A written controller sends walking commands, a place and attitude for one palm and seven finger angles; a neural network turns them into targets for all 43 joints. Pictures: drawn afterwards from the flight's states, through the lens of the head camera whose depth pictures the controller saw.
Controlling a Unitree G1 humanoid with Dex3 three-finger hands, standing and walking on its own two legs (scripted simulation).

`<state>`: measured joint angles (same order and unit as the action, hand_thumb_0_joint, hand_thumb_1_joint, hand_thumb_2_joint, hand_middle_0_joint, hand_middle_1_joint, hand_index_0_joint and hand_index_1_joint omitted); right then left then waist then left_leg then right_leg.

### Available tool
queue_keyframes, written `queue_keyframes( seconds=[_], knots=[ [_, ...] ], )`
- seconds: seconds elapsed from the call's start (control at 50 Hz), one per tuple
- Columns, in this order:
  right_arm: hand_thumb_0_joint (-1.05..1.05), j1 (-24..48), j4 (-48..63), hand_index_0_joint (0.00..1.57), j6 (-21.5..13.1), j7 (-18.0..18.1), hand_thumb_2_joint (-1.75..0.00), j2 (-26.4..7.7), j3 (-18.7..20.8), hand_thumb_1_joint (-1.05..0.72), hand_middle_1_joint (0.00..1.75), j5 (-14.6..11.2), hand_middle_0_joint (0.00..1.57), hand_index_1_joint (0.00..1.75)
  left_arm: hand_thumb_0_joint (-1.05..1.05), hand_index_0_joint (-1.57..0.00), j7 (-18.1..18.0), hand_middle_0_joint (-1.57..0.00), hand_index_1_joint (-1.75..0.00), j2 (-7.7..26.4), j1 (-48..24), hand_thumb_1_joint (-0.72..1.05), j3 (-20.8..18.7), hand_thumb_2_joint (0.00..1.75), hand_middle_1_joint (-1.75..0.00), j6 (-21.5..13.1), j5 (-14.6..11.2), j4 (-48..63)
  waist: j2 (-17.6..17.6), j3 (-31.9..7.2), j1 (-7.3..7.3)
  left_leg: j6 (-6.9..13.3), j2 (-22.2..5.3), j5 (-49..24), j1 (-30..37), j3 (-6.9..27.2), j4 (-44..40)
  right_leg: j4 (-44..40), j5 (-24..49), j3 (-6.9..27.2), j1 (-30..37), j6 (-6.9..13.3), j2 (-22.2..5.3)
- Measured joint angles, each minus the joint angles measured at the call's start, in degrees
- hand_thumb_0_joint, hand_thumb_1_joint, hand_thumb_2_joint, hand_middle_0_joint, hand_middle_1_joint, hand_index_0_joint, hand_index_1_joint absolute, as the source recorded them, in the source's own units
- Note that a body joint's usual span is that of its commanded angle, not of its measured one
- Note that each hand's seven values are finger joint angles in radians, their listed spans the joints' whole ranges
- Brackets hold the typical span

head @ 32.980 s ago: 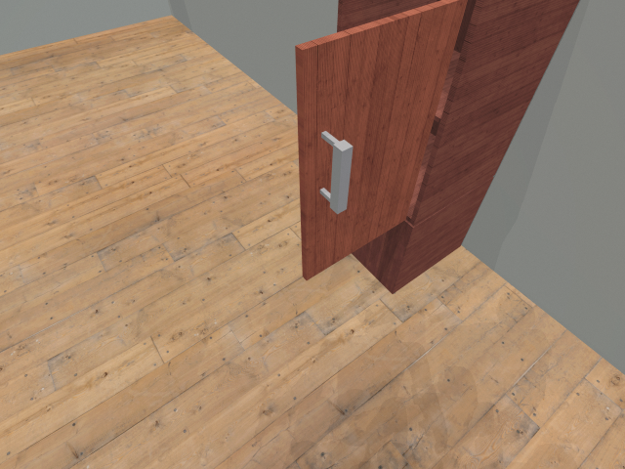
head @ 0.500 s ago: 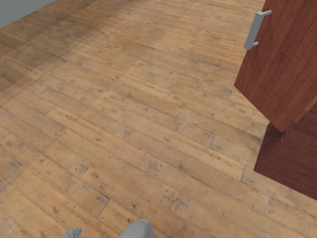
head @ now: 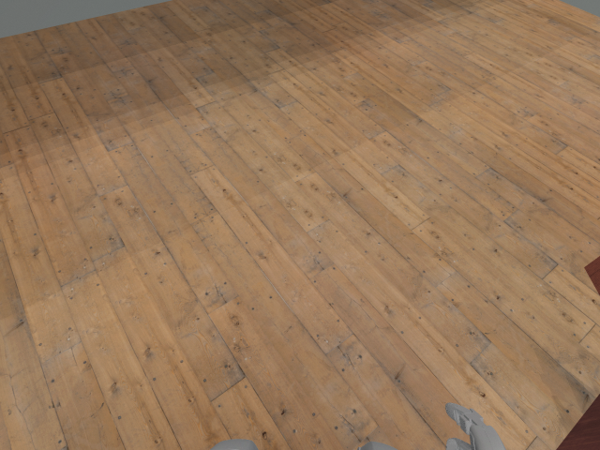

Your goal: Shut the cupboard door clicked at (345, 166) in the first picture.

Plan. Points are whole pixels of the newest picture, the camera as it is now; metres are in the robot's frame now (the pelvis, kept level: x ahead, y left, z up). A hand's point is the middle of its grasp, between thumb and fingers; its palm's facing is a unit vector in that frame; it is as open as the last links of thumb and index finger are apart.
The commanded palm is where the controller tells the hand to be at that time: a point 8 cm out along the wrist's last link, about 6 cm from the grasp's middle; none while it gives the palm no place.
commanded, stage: walk to a spot facing it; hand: left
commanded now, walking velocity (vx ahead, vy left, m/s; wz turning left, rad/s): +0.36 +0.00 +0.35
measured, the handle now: out of the picture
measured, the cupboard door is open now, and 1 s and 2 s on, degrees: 55 55 55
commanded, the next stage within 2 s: turn to face it in 0.66 s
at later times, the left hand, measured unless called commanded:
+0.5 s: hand (230, 333) +0.30 +0.14 -0.13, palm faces +0.17 -0.96 -0.21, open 7.4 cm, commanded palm none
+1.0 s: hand (187, 336) +0.29 +0.22 -0.17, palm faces +0.39 -0.90 -0.20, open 7.4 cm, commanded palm none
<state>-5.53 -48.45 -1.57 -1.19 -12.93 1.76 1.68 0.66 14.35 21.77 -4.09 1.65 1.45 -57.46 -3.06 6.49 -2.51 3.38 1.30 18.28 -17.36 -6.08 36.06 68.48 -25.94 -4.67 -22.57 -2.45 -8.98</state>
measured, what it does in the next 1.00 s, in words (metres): walks ahead, turning left: right foot, then left foot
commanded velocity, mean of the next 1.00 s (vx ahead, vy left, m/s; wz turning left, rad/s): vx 0.14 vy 0.00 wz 0.19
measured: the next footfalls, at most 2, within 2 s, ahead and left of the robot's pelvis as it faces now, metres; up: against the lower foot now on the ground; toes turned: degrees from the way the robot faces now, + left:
right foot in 0.34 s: +0.30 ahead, -0.14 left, +0.00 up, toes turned +0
left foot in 0.80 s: +0.41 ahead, +0.13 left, +0.00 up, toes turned +26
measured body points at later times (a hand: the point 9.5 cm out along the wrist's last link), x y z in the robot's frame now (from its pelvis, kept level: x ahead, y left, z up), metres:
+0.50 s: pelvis +0.22 -0.05 +0.01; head +0.26 -0.06 +0.46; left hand +0.29 +0.19 -0.12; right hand +0.23 -0.29 -0.15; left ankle +0.13 +0.07 -0.62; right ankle +0.26 -0.14 -0.72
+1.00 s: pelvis +0.34 +0.03 +0.01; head +0.36 +0.06 +0.46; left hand +0.27 +0.27 -0.15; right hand +0.55 -0.13 -0.11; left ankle +0.38 +0.11 -0.72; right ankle +0.37 -0.12 -0.66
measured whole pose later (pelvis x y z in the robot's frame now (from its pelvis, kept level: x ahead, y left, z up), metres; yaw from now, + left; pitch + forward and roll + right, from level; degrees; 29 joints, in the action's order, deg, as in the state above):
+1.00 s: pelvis +0.34 +0.03 +0.01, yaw +19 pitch +0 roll -1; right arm -4.3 -51.2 -0.1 0.9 -10.8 -0.3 1.9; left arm -0.8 12.0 15.3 -2.6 2.1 1.2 -54.9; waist -1.1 4.9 -2.8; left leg 5.4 -0.2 11.0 -19.9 -8.0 30.8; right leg 57.9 -26.0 -1.5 -24.6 -1.4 -4.4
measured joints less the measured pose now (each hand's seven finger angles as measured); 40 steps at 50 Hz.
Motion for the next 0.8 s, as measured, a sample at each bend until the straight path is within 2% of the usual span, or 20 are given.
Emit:
queue_keyframes(
  seconds=[0.08, 0.16, 0.24, 0.32, 0.34, 0.38, 0.42, 0.44, 0.5, 0.56, 0.6, 0.7, 0.76, 0.78, 0.8],
  knots=[
    [0.01, -4.62, -2.99, 0.2, -0.28, 0.89, -0.9, 0.98, -0.46, -0.91, 0.3, -0.06, 0.2, 0.3, 0.01, -0.19, 0.69, -0.2, -0.3, -0.32, -5.09, 0.91, -0.21, 0.9, -0.3, -1.01, 0.29, 3.26, 0.59, -1.01, 0.7, 0.04, 0.99, -1.82, 5.43, 2.34, -6.94, -3.77, 8.09, 2.09, -7.89, -0.53, 0.18],
    [0.01, -9.45, -6.23, 0.2, -0.3, 1.04, -0.9, 2.1, -0.46, -0.9, 0.3, -0.16, 0.2, 0.3, 0.01, -0.19, 1.2, -0.2, -0.3, -1.35, -9.3, 0.91, 0.07, 0.9, -0.3, -1.63, 0.18, 5.84, 1.26, -2.27, 1.92, -0.18, 1.46, -2.15, 10.29, 4.19, -12.38, -12.33, 14.07, 2.9, -11.44, -1.09, 0.29],
    [0.01, -13.56, -8.75, 0.2, -0.5, 1.14, -0.9, 2.97, -0.17, -0.9, 0.3, -0.02, 0.2, 0.3, 0.0, -0.19, 1.5, -0.2, -0.3, -2.05, -12.61, 0.91, 0.38, 0.9, -0.3, -1.91, -0.09, 7.1, 1.5, -2.82, 3.64, -1.09, 1.6, -0.5, 14.19, 5.21, -15.02, -22.8, 17.81, 2.85, -10.55, -0.95, 1.22],
    [0.01, -16.92, -10.96, 0.2, -0.44, 1.25, -0.9, 3.03, 0.29, -0.9, 0.3, 0.15, 0.2, 0.3, 0.0, -0.19, 1.7, -0.2, -0.3, -2.38, -14.14, 0.91, 0.63, 0.9, -0.3, -2.8, -0.18, 7.91, 2.17, -3.13, 5.15, -2.75, 0.87, 4.47, 16.61, 5.77, -12.9, -31.93, 18.09, 1.72, -5.16, 0.28, 3.58],
    [0.01, -17.82, -11.44, 0.2, -0.4, 1.21, -0.9, 2.9, 0.43, -0.9, 0.3, 0.01, 0.2, 0.3, 0.0, -0.19, 1.69, -0.2, -0.3, -2.45, -14.26, 0.91, 0.75, 0.9, -0.3, -3.49, -0.09, 8.13, 2.6, -3.22, 5.37, -2.92, 0.42, 6.78, 16.07, 6.29, -9.92, -34.03, 16.68, 1.37, -2.96, 1.58, 4.38],
    [0.01, -17.46, -12.56, 0.2, 0.15, 1.15, -0.9, 2.34, 0.89, -0.9, 0.3, -0.5, 0.2, 0.3, 0.0, -0.2, 1.21, -0.2, -0.3, -3.39, -15.2, 0.91, 1.04, 0.9, -0.3, -4.96, 0.23, 8.11, 4.34, -1.88, 5.62, -1.45, -0.44, 10.12, 9.93, 7.84, 6.01, -31.39, 12.75, -0.49, -2.26, 3.71, 5.16],
    [0.01, -16.74, -12.92, 0.2, 0.47, 1.06, -0.9, 2.07, 1.22, -0.91, 0.3, -0.5, 0.2, 0.3, 0.0, -0.2, 0.61, -0.2, -0.3, -4.28, -14.82, 0.91, 1.31, 0.9, -0.3, -5.6, 0.22, 8.07, 4.54, -0.88, 5.62, -0.67, 0.0, 8.92, 2.35, 8.15, 23.62, -31.82, 11.33, -2.16, 0.45, 3.99, 4.78],
    [0.01, -16.35, -12.88, 0.2, 0.53, 0.98, -0.9, 1.97, 1.4, -0.91, 0.3, -0.49, 0.2, 0.3, 0.0, -0.2, 0.24, -0.2, -0.3, -4.7, -14.16, 0.91, 1.36, 0.9, -0.3, -5.6, 0.16, 7.86, 4.4, -0.84, 5.54, -0.69, -0.28, 6.82, -1.12, 7.58, 29.58, -33.09, 11.24, -2.91, 2.18, 3.89, 4.6],
    [0.01, -14.61, -11.86, 0.2, 1.14, 0.58, -0.9, 1.6, 1.81, -0.91, 0.3, -0.37, 0.19, 0.3, 0.0, -0.2, -0.52, -0.2, -0.3, -5.79, -11.4, 0.91, 1.53, 0.9, -0.3, -5.44, 0.1, 6.41, 4.07, -1.6, 5.61, -1.67, -2.34, 1.53, -9.48, 5.85, 35.66, -37.97, 11.01, -5.53, 7.37, 3.85, 4.29],
    [0.01, -11.91, -10.02, 0.2, 2.05, 0.2, -0.9, 1.49, 2.07, -0.91, 0.3, -0.25, 0.19, 0.3, -0.01, -0.2, -1.66, -0.21, -0.3, -5.34, -9.08, 0.94, 0.33, 0.9, -0.3, -5.81, -0.35, 5.39, 3.54, -1.98, 5.27, -2.93, -4.05, -1.05, -15.26, 4.8, 33.18, -41.74, 10.68, -8.19, 11.43, 3.64, 4.19],
    [0.01, -9.58, -8.73, 0.19, 2.57, -0.09, -0.9, 1.39, 2.07, -0.91, 0.3, -0.11, 0.19, 0.3, -0.02, -0.2, -1.75, -0.21, -0.3, -4.47, -7.95, 0.95, 0.27, 0.9, -0.3, -5.59, -0.24, 4.62, 3.21, -1.71, 5.01, -3.48, -4.91, -2.43, -17.23, 3.68, 28.67, -43.24, 10.09, -9.84, 13.67, 3.3, 4.14],
    [0.01, -3.7, -5.46, 0.19, 3.02, -0.91, -0.9, 0.8, 1.56, -0.91, 0.3, -0.07, 0.19, 0.3, -0.01, -0.2, -1.62, -0.2, -0.3, -3.19, -5.8, 0.93, 0.64, 0.9, -0.3, -4.44, -0.12, 2.96, 2.62, -0.14, 3.7, -3.39, -5.13, -3.9, -16.04, 0.45, 13.16, -42.78, 6.56, -13.55, 17.66, 1.69, 3.59],
    [0.01, -1.24, -3.34, 0.19, 2.53, -1.26, -0.9, 0.23, 1.16, -0.91, 0.3, 0.03, 0.19, 0.3, 0.0, -0.2, -1.4, -0.2, -0.3, -2.42, -4.27, 0.92, 0.62, 0.9, -0.3, -3.65, -0.15, 2.68, 1.49, 0.65, 2.54, -2.3, -3.29, -4.59, -11.75, -0.89, 4.56, -37.24, 1.95, -14.77, 18.23, 0.05, 1.52],
    [0.01, -0.98, -2.36, 0.19, 2.08, -1.37, -0.9, -0.38, 0.98, -0.91, 0.3, 0.16, 0.19, 0.3, 0.0, -0.2, -1.34, -0.2, -0.3, -2.34, -3.35, 0.92, 0.57, 0.9, -0.3, -3.26, -0.3, 2.74, 1.66, 0.37, 2.23, -1.64, -2.88, -8.65, -9.48, -0.65, 1.05, -32.64, -0.05, -14.74, 17.09, -0.32, 0.64],
    [0.01, -0.76, -1.54, 0.19, 1.38, -1.21, -0.9, -1.02, 0.98, -0.91, 0.3, 0.33, 0.19, 0.3, 0.0, -0.2, -1.29, -0.21, -0.3, -2.29, -2.81, 0.92, 0.62, 0.9, -0.3, -2.67, -0.64, 2.72, 2.31, -0.21, 2.14, 0.14, -2.89, -12.79, -9.41, 0.25, 0.89, -25.17, -3.1, -13.09, 14.24, -0.56, 0.53]
  ],
)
